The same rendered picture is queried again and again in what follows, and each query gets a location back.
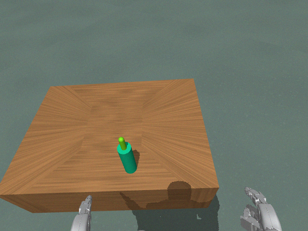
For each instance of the bottle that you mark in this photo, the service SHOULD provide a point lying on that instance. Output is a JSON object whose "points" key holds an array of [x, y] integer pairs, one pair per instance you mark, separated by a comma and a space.
{"points": [[126, 155]]}

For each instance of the left robot hand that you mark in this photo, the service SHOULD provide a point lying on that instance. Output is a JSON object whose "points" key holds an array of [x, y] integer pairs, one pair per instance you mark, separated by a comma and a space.
{"points": [[82, 220]]}

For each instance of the right robot hand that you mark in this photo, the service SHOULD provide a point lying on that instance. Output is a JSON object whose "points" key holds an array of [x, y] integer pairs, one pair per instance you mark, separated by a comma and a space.
{"points": [[263, 218]]}

